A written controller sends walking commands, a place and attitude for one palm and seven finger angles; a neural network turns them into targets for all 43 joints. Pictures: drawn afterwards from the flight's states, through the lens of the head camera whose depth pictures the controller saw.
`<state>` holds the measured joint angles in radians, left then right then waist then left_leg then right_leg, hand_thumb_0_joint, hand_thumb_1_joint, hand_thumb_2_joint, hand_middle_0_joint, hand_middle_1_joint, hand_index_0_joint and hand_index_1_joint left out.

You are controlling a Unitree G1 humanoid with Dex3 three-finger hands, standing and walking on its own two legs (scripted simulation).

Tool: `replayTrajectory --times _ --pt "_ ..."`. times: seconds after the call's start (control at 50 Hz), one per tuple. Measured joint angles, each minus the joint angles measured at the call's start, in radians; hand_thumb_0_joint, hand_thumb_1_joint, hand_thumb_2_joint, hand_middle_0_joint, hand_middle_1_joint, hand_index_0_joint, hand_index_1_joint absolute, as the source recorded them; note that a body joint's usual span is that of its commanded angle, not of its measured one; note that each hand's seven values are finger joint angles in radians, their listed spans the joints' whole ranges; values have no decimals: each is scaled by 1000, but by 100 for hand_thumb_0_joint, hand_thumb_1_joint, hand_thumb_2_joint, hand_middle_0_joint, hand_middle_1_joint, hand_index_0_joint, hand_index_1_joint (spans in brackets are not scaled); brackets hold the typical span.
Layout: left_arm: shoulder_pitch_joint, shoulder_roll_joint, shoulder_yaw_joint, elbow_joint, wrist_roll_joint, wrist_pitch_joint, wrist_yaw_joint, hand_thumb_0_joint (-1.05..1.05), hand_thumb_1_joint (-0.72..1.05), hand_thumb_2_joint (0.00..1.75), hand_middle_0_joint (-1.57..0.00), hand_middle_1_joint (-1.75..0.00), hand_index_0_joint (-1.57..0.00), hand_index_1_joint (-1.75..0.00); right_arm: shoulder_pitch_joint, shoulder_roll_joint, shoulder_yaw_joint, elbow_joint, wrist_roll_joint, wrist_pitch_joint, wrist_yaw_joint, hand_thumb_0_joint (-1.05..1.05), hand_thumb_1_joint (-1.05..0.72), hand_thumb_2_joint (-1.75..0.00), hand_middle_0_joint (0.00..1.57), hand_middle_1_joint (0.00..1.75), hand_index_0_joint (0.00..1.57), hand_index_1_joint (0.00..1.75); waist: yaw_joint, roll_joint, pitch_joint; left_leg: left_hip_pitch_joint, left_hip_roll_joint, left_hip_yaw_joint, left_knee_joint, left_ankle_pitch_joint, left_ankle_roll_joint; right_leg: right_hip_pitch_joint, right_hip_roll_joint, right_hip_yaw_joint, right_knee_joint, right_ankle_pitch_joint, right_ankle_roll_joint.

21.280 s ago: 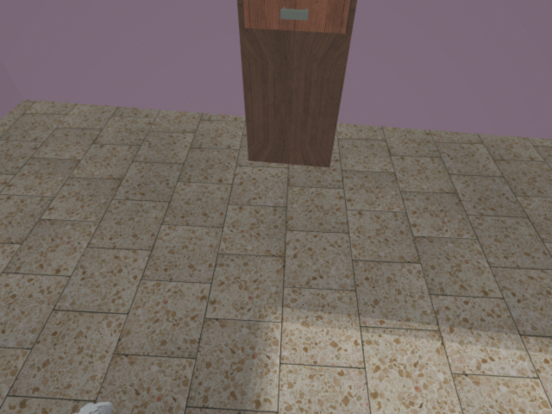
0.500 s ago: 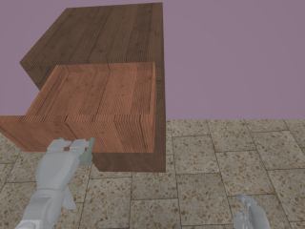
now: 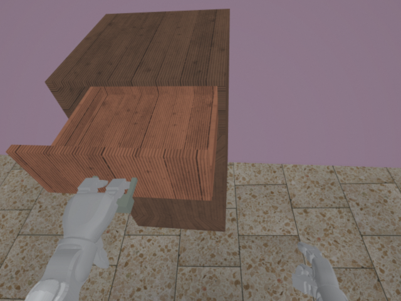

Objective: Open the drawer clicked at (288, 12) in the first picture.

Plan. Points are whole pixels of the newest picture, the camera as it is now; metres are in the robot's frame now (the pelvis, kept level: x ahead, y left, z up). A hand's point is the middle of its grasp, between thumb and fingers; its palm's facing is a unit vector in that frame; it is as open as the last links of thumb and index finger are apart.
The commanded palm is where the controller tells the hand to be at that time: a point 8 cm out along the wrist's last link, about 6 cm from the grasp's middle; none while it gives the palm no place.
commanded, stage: lift the hand off the handle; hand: left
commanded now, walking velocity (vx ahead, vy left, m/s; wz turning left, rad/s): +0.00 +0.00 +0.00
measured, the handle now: (109, 191) +0.30 +0.24 +0.05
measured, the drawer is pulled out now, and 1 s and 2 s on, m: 0.22 0.22 0.22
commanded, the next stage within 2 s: draw the hand back to the body in 1.14 s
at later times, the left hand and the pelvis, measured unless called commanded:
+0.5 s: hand (78, 207) +0.24 +0.25 +0.11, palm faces +0.09 -0.07 -0.99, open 15.6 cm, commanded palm +0.21 +0.25 +0.17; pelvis +0.00 +0.01 +0.01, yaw +1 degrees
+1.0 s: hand (59, 175) +0.25 +0.25 +0.18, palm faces +0.14 -0.05 -0.99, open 16.2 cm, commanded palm +0.21 +0.25 +0.24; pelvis -0.01 +0.01 +0.02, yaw +2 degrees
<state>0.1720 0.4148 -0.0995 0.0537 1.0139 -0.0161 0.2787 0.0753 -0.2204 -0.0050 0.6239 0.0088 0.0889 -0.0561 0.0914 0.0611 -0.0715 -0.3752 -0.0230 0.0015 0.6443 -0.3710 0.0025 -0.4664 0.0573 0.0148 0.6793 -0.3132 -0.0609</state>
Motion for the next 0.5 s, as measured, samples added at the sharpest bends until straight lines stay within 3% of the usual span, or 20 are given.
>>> replayTrajectory --times 0.16,0.3,0.4,0.5 --pt "67 14 26 -73 -35 -10 -40 0 -49 30 -34 -53 -40 -47 16 -8 -8 -13 -11 -12 4 2 -90 -90 20 30 20 30 -14 6 17 53 2 8 -35 6 4 50 3 10 -33 7 3" --pt "93 36 50 -175 -40 17 -10 0 -49 30 -25 -39 -34 -41 28 -26 -17 16 -7 1 15 2 -90 -90 20 30 20 30 9 14 22 85 -3 -2 -58 13 8 88 -4 2 -61 12 8" --pt "66 49 32 -206 -74 69 -89 0 -49 30 -20 -34 -33 -40 12 -29 -5 25 -1 20 15 2 -90 -90 20 30 20 30 16 31 32 128 -9 -12 -95 32 12 136 -11 -6 -99 27 13" --pt "47 55 43 -254 -96 72 -147 0 -49 30 -18 -31 -29 -37 0 -22 10 12 -5 23 20 2 -90 -90 20 30 20 30 22 40 37 166 -13 -18 -130 52 15 177 -16 -10 -135 44 16"
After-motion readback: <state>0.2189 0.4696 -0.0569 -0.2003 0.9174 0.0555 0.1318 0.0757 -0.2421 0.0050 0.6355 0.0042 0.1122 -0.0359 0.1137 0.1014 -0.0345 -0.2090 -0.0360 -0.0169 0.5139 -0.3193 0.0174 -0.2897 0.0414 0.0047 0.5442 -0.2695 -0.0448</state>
